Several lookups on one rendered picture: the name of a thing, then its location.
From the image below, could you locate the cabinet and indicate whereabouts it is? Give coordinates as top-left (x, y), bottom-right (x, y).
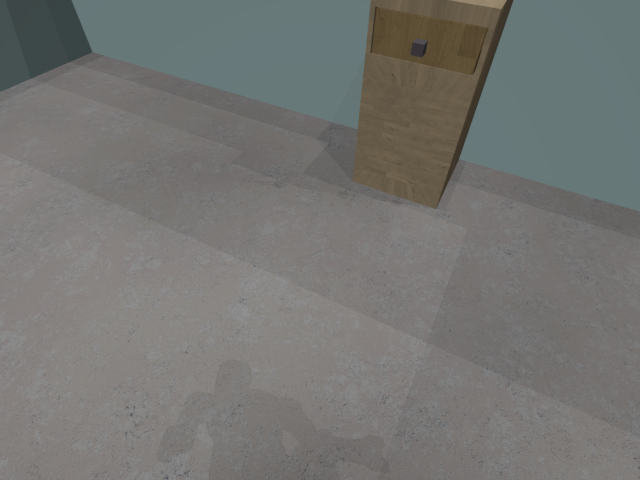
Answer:
top-left (352, 0), bottom-right (513, 209)

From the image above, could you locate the handle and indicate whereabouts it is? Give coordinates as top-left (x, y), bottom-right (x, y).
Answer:
top-left (410, 38), bottom-right (428, 57)

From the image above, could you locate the drawer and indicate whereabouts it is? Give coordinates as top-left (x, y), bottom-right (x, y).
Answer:
top-left (372, 7), bottom-right (489, 75)

